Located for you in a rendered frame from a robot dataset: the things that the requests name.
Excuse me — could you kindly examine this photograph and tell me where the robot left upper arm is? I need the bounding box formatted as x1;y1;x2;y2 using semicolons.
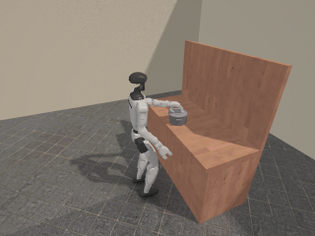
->
130;89;153;107

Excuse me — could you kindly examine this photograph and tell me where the pot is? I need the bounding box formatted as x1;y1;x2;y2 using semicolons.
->
168;115;187;126

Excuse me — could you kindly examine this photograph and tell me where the left robot hand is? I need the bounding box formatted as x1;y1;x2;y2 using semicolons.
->
169;101;183;113

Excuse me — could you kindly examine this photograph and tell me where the robot left forearm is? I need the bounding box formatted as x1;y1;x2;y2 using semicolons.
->
152;98;172;107

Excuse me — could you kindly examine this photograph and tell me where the robot right thigh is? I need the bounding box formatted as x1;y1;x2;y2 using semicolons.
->
137;139;158;173

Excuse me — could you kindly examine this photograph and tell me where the robot right upper arm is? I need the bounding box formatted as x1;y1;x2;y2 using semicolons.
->
136;101;148;136

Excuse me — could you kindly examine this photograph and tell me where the table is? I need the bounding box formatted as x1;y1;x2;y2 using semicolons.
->
148;40;292;224

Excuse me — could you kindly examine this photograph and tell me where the lid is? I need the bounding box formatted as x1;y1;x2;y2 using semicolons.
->
168;108;188;118

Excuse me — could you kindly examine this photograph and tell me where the right robot hand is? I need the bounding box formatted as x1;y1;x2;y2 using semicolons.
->
158;146;172;160

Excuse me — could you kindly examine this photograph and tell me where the robot right forearm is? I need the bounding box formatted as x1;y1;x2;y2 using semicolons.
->
140;129;163;149

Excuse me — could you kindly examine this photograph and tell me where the robot torso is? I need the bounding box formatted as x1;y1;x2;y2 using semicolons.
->
128;94;149;145

